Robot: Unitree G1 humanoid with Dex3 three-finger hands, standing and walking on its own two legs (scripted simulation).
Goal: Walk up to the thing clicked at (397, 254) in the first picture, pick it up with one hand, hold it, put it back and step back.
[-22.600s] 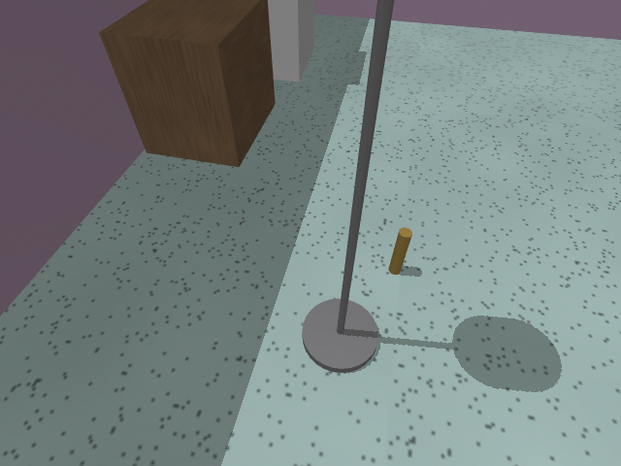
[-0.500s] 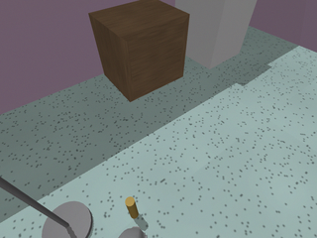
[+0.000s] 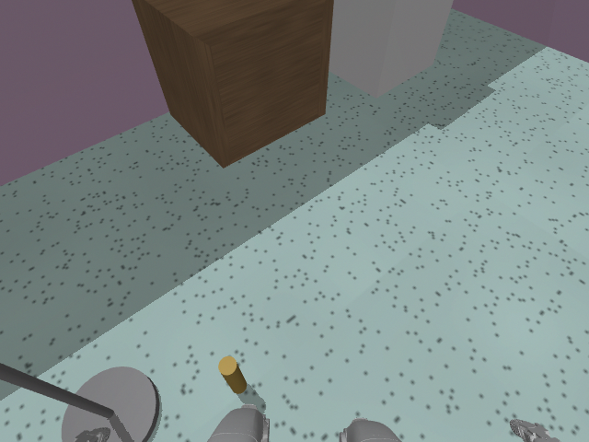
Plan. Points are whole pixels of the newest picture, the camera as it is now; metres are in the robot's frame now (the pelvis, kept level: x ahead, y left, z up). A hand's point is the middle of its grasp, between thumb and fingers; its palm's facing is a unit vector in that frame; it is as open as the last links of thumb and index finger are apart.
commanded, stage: walk up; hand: left
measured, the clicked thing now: (233, 376) +0.35 +0.20 -0.62
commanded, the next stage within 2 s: none
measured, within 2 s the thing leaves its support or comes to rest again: neither
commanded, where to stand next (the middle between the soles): +0.06 -0.01 m, yaw +1 degrees
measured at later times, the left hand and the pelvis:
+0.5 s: hand out of the picture +0.08 +0.25 -0.12, palm faces +0.02 -0.94 -0.33, open 7.4 cm; pelvis +0.01 -0.01 +0.03, yaw +2 degrees
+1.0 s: hand out of the picture +0.08 +0.27 -0.13, palm faces +0.02 -0.93 -0.37, open 7.4 cm; pelvis -0.03 +0.00 +0.02, yaw +3 degrees
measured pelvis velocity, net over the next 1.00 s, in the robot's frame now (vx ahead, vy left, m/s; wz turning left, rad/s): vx -0.03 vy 0.00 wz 0.05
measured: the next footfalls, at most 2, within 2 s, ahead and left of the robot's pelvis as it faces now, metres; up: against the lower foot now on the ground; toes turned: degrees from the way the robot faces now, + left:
left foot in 0.16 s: +0.04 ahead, +0.11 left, +0.00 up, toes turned +2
right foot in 1.46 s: +0.05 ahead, -0.15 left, +0.00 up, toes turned -2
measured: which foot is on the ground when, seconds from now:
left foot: up 0.00-0.14, down 0.16-1.00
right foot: down 0.00-1.00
